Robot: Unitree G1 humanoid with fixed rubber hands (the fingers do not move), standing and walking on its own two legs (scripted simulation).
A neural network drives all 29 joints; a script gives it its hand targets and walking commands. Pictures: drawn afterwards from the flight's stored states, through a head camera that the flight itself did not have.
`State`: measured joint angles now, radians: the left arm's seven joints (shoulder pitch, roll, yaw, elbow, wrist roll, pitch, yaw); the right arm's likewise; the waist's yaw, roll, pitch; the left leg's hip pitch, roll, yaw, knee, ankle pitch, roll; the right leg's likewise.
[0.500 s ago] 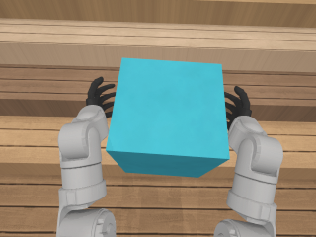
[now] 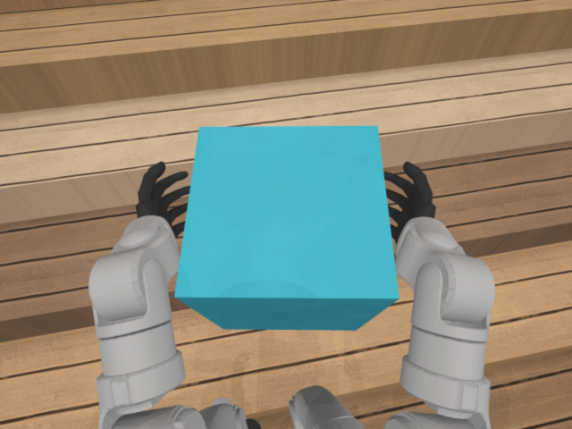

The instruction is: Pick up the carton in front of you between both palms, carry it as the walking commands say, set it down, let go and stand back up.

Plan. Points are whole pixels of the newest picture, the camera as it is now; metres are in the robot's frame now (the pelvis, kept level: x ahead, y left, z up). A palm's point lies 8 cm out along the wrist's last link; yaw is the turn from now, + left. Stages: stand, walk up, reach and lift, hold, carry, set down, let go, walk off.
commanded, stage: carry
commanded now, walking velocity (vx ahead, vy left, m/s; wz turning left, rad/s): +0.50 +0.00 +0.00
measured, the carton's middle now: (288, 243) +0.36 -0.05 +0.03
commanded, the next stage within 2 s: none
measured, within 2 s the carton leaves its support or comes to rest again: neither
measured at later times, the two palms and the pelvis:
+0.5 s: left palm out of the picture +0.64 +0.16 +0.32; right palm out of the picture +0.68 -0.15 +0.31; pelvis +0.30 -0.06 +0.17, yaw +1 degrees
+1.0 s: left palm out of the picture +0.96 +0.16 +0.42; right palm out of the picture +0.92 -0.15 +0.43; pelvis +0.58 +0.05 +0.30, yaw +0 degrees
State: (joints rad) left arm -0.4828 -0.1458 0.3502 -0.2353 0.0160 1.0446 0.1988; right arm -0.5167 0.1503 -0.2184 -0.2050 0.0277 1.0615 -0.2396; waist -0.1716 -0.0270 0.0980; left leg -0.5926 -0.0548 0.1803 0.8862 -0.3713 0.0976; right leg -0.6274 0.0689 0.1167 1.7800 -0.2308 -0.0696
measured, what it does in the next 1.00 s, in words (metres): climbs: right foot 0.15 m higher, then left foot 0.15 m higher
